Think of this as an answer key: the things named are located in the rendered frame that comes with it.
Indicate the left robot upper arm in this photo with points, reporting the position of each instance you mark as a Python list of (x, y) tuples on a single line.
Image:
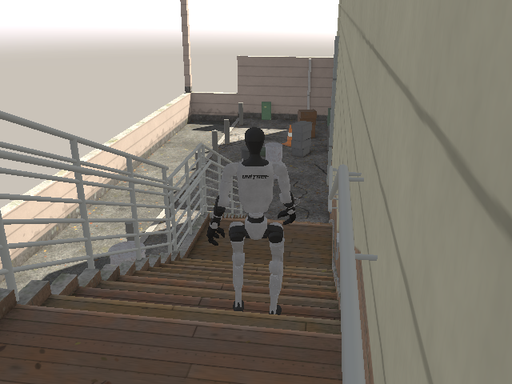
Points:
[(229, 171)]

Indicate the right robot hand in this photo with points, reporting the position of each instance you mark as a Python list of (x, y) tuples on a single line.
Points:
[(290, 220)]

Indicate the right robot thigh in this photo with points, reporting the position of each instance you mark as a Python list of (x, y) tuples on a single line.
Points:
[(275, 235)]

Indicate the robot left foot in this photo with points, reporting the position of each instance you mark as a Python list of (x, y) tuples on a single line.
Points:
[(238, 308)]

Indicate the right robot forearm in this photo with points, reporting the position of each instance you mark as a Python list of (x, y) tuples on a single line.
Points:
[(290, 209)]

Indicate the right robot upper arm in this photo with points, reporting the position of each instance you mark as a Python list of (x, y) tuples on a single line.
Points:
[(283, 180)]

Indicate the left robot hand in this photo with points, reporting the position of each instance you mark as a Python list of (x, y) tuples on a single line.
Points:
[(211, 233)]

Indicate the left robot forearm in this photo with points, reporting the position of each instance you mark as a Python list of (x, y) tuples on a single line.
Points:
[(217, 215)]

